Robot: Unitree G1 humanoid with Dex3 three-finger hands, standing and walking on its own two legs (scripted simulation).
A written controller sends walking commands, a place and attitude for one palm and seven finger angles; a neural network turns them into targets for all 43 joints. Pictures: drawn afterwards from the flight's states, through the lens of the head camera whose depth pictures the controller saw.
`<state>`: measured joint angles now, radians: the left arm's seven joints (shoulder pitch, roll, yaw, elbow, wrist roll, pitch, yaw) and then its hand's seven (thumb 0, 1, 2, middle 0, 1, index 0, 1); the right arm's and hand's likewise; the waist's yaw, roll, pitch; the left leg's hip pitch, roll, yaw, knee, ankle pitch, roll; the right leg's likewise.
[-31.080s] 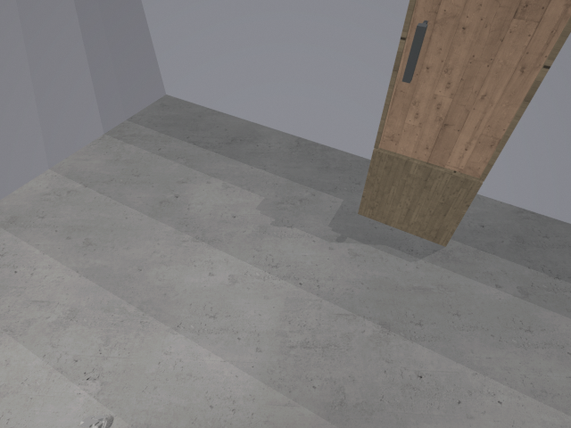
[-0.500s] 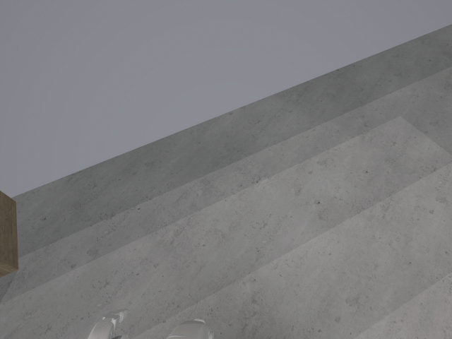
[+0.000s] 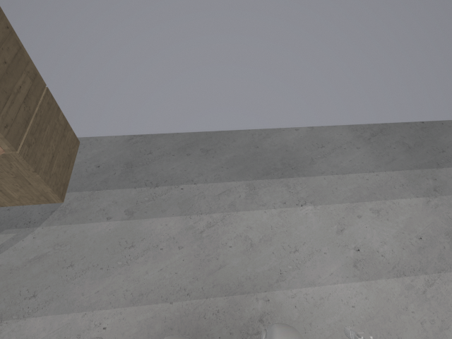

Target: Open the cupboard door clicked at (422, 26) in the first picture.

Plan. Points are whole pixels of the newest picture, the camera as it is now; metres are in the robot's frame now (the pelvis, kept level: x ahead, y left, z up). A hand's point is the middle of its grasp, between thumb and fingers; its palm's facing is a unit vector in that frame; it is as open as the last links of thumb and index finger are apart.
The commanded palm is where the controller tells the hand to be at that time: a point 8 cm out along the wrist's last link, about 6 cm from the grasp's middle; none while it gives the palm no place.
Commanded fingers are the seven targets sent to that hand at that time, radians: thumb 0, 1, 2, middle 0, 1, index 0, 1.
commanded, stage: turn to face it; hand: left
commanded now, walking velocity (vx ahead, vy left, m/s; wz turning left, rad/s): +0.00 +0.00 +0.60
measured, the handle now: out of the picture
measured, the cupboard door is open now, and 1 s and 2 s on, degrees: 40 40 40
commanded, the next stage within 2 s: take the last steps up to it in 1.24 s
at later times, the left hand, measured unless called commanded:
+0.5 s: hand out of the picture +0.02 +0.15 -0.15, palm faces +0.33 -0.91 -0.24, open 7.3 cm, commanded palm none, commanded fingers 0.00 0.90 0.90 -0.20 -0.30 -0.20 -0.30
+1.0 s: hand out of the picture +0.01 +0.18 -0.15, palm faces +0.56 -0.77 -0.30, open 7.4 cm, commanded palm none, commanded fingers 0.00 0.90 0.90 -0.20 -0.30 -0.20 -0.30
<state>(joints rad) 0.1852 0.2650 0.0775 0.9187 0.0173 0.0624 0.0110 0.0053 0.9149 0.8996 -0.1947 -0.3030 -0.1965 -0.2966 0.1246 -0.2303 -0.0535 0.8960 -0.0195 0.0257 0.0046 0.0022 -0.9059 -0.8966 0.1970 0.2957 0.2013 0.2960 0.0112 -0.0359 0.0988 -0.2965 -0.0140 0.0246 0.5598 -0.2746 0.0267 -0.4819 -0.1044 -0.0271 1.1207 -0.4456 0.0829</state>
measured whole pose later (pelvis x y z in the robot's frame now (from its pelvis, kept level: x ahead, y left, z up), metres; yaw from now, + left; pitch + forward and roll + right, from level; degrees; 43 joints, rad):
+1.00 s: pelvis +0.04 -0.06 -0.01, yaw +35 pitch +1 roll +1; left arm 0.14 0.22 0.05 0.86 0.02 0.01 0.01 0.00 0.91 0.90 -0.19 -0.30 -0.20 -0.30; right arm 0.18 -0.23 -0.07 0.93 -0.01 0.06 0.01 0.00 -0.90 -0.90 0.20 0.30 0.20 0.30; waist -0.02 0.04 0.08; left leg -0.37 -0.03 -0.11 0.66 -0.34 -0.03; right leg -0.29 -0.03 -0.05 0.60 -0.33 0.02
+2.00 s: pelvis +0.09 +0.07 +0.01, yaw +58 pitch +1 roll +1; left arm 0.41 0.12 0.04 1.10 0.03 -0.06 0.00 0.00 0.91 0.90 -0.20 -0.30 -0.20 -0.30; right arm 0.16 -0.21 -0.06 1.02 -0.01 0.02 0.05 0.01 -0.91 -0.90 0.19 0.30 0.20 0.30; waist 0.04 -0.03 0.08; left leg -0.51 0.07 0.09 0.73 -0.23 -0.02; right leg -0.01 -0.17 -0.20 0.38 -0.35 0.09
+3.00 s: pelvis +0.20 +0.43 -0.01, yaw +54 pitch -1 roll +0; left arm 0.35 0.18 0.05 1.13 0.02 0.00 0.01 0.00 0.92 0.90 -0.20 -0.30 -0.20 -0.30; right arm 0.17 -0.19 -0.04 1.01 -0.03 -0.05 0.00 0.00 -0.92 -0.90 0.19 0.30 0.20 0.30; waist 0.03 -0.05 0.06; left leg -0.37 0.04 0.12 0.61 -0.20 0.04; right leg -0.21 -0.10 -0.08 0.80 -0.53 0.01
